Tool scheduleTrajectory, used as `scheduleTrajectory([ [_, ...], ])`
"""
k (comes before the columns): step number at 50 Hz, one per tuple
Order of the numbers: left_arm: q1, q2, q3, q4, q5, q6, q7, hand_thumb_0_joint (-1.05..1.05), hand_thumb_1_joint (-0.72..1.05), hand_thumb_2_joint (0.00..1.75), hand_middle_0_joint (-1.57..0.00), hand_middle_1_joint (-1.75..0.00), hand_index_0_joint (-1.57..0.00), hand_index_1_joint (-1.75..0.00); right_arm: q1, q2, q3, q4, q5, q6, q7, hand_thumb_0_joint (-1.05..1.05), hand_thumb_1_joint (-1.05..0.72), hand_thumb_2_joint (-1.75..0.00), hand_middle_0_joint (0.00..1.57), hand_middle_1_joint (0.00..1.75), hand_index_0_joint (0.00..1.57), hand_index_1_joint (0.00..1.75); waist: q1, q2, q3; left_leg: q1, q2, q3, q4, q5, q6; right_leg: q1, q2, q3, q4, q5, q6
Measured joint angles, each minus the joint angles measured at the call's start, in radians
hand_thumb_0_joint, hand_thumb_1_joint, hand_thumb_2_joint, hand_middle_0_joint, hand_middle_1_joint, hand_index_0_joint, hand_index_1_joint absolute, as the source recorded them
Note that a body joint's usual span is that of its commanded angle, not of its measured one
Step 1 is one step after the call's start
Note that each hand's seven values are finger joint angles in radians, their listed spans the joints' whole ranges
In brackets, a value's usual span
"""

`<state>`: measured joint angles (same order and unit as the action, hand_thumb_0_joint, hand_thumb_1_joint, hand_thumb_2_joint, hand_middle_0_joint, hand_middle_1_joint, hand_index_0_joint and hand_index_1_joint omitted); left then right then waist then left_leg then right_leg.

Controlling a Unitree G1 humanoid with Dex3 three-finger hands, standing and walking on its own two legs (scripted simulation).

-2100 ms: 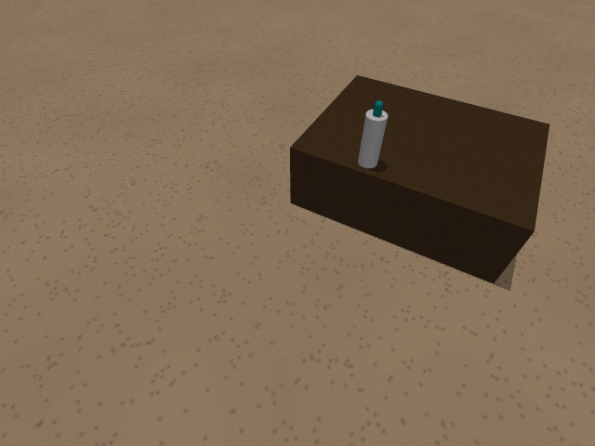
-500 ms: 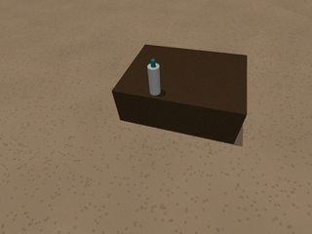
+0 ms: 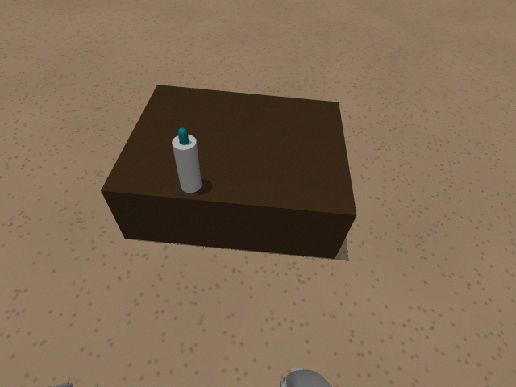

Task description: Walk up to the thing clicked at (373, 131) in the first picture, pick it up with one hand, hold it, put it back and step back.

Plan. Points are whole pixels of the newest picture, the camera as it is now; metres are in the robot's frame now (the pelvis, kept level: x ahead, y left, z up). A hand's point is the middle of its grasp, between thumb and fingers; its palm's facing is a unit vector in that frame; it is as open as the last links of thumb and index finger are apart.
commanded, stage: walk up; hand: left
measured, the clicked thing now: (187, 159) +0.89 +0.20 -0.31
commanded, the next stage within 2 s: none
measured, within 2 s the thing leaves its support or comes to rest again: neither
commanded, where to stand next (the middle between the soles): +0.49 +0.01 m, yaw -5 degrees
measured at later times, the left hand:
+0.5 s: hand (111, 336) +0.25 +0.24 -0.12, palm faces -0.08 -0.91 -0.41, open 7.3 cm
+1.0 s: hand (120, 235) +0.47 +0.29 -0.14, palm faces -0.15 -0.92 -0.36, open 7.3 cm
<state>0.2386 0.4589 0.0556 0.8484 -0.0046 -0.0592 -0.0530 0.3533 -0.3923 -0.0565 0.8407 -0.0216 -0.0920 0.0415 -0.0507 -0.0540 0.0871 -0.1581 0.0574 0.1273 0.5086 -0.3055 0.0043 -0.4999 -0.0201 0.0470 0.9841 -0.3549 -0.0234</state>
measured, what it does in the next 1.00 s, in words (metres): walks ahead: right foot, then left foot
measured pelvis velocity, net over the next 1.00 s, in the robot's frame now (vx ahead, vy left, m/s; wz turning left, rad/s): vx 0.36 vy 0.03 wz -0.09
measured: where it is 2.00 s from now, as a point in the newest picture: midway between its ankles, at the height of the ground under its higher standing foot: (235, 328)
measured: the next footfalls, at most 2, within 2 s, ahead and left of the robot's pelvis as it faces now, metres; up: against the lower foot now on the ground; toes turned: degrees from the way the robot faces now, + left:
right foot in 0.16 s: +0.23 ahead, -0.14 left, +0.00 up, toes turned -4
left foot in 0.64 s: +0.38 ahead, +0.13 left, +0.00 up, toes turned +0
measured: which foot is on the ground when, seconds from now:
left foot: down 0.00-0.20, up 0.22-0.62, down 0.64-1.00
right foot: up 0.00-0.14, down 0.16-0.68, up 0.70-1.00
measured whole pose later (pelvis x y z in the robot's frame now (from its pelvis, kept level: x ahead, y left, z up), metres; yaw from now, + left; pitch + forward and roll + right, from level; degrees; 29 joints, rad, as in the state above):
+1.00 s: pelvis +0.36 +0.03 +0.00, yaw -5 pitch -3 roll +1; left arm 0.25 0.42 0.04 0.86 0.00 -0.05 -0.04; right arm 0.34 -0.38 -0.04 0.80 -0.01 -0.06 0.03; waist -0.03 -0.03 0.12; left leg -0.14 0.01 0.10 0.51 -0.32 0.03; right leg -0.50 -0.07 -0.02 0.81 -0.26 -0.02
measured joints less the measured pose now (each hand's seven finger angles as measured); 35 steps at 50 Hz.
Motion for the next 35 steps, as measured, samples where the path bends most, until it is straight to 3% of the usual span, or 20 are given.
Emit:
scheduleTrajectory([
  [4, -0.045, -0.009, 0.001, -0.023, 0.003, 0.007, -0.016, 0.01, 0.91, 0.9, -0.2, -0.3, -0.2, -0.3, 0.026, -0.021, 0.001, -0.003, 0.0, 0.016, -0.001, 0.01, -0.9, -0.9, 0.21, 0.3, 0.21, 0.3, -0.011, 0.025, 0.022, 0.061, 0.003, 0.021, -0.007, -0.05, -0.014, -0.008, -0.033, -0.032, -0.227, 0.086, -0.003],
  [8, -0.058, -0.026, -0.002, -0.021, 0.01, 0.005, -0.024, 0.01, 0.91, 0.9, -0.2, -0.3, -0.21, -0.3, 0.042, -0.046, -0.005, -0.003, 0.003, 0.038, -0.003, 0.01, -0.9, -0.9, 0.21, 0.3, 0.21, 0.3, -0.026, 0.061, 0.012, 0.095, 0.02, 0.033, 0.078, -0.159, -0.036, 0.063, -0.016, -0.068, -0.381, 0.215, -0.018],
  [10, -0.072, -0.049, 0.001, -0.017, 0.013, -0.008, -0.017, 0.01, 0.91, 0.9, -0.2, -0.3, -0.21, -0.3, 0.031, -0.051, -0.008, 0.007, 0.004, 0.052, -0.009, 0.01, -0.9, -0.9, 0.2, 0.3, 0.21, 0.3, -0.024, 0.114, 0.028, 0.06, 0.068, -0.009, 0.238, -0.196, 0.001, 0.081, 0.023, -0.095, -0.33, 0.187, -0.018],
  [13, -0.059, -0.063, -0.007, -0.033, 0.004, -0.02, -0.006, 0.01, 0.91, 0.9, -0.2, -0.3, -0.21, -0.3, 0.006, -0.027, 0.01, 0.02, 0.004, 0.072, -0.01, 0.01, -0.91, -0.9, 0.2, 0.3, 0.2, 0.3, 0.01, 0.096, 0.026, -0.069, 0.015, -0.088, 0.54, -0.196, 0.023, 0.116, 0.018, -0.077, -0.295, 0.12, -0.027],
  [16, -0.02, -0.085, -0.018, -0.029, -0.005, -0.021, 0.004, 0.01, 0.91, 0.9, -0.2, -0.3, -0.21, -0.3, -0.02, -0.026, 0.017, 0.019, 0.011, 0.074, -0.005, 0.01, -0.91, -0.9, 0.2, 0.3, 0.2, 0.3, 0.037, 0.099, 0.012, -0.192, 0.007, -0.113, 0.638, -0.116, 0.033, 0.19, 0.017, -0.062, -0.37, 0.125, -0.024],
  [22, 0.078, -0.09, -0.023, 0.003, 0.003, -0.026, 0.009, 0.01, 0.9, 0.9, -0.2, -0.3, -0.21, -0.3, -0.057, -0.048, -0.004, -0.008, 0.001, 0.071, 0.019, 0.01, -0.91, -0.9, 0.2, 0.3, 0.21, 0.3, 0.062, 0.127, -0.01, -0.345, 0.053, -0.144, 0.51, 0.062, 0.008, 0.288, 0.045, -0.043, -0.485, 0.13, -0.024],
  [27, 0.136, -0.063, -0.008, 0.012, 0.015, -0.028, 0.011, 0.01, 0.9, 0.9, -0.2, -0.3, -0.21, -0.3, -0.055, -0.057, -0.021, 0.009, -0.017, 0.081, 0.035, 0.01, -0.91, -0.9, 0.2, 0.3, 0.2, 0.3, 0.077, 0.124, -0.03, -0.352, 0.066, -0.128, 0.31, 0.073, -0.012, 0.326, 0.052, -0.051, -0.49, 0.076, -0.016],
  [32, 0.165, -0.021, 0.001, 0.02, 0.017, -0.023, 0.018, 0.01, 0.9, 0.9, -0.2, -0.3, -0.21, -0.3, -0.06, -0.053, -0.027, 0.02, -0.022, 0.069, 0.041, 0.01, -0.91, -0.9, 0.2, 0.3, 0.2, 0.3, 0.087, 0.094, -0.041, -0.264, 0.047, -0.113, 0.143, 0.062, 0.01, 0.339, 0.037, -0.057, -0.411, -0.031, 0.019],
  [33, 0.166, -0.01, 0.002, 0.026, 0.017, -0.019, 0.021, 0.01, 0.9, 0.9, -0.2, -0.3, -0.21, -0.3, -0.064, -0.046, -0.028, 0.02, -0.022, 0.06, 0.038, 0.01, -0.91, -0.9, 0.2, 0.3, 0.2, 0.3, 0.083, 0.071, -0.04, -0.244, 0.029, -0.104, 0.124, 0.093, 0.002, 0.336, 0.018, -0.053, -0.377, -0.063, 0.027],
  [35, 0.156, -0.002, 0.004, 0.04, 0.014, -0.007, 0.029, 0.01, 0.9, 0.9, -0.2, -0.3, -0.21, -0.3, -0.079, -0.03, -0.024, 0.008, -0.024, 0.039, 0.031, 0.01, -0.91, -0.9, 0.2, 0.3, 0.2, 0.3, 0.081, 0.018, -0.023, -0.222, -0.007, -0.065, 0.148, 0.064, -0.002, 0.29, -0.018, -0.014, -0.221, -0.096, 0.006],
])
